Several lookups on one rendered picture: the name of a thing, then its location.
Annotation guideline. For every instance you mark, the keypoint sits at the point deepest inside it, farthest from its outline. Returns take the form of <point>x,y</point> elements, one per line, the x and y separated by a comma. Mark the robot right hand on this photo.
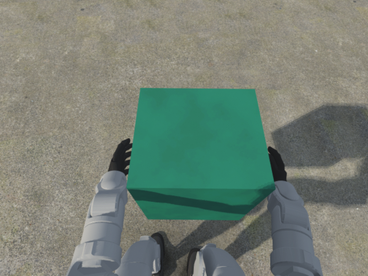
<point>277,165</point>

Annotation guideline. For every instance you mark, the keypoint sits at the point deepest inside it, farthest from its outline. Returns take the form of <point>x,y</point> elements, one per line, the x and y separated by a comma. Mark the left robot thigh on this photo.
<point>141,258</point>

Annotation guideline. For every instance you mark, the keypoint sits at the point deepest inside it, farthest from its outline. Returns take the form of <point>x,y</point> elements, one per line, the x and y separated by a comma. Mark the left robot forearm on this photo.
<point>99,250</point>

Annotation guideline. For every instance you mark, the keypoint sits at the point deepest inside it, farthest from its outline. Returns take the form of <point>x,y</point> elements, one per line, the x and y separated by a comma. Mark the right robot shin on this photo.
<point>207,245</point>

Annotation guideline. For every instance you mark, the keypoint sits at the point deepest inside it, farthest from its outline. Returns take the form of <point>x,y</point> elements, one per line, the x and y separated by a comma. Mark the right robot forearm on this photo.
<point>293,253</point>

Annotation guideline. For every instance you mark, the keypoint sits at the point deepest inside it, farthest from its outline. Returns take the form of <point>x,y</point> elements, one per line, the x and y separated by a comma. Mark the carton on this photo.
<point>198,154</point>

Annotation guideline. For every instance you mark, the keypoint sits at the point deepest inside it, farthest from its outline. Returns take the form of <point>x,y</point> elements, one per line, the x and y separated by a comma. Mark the robot left hand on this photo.
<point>119,162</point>

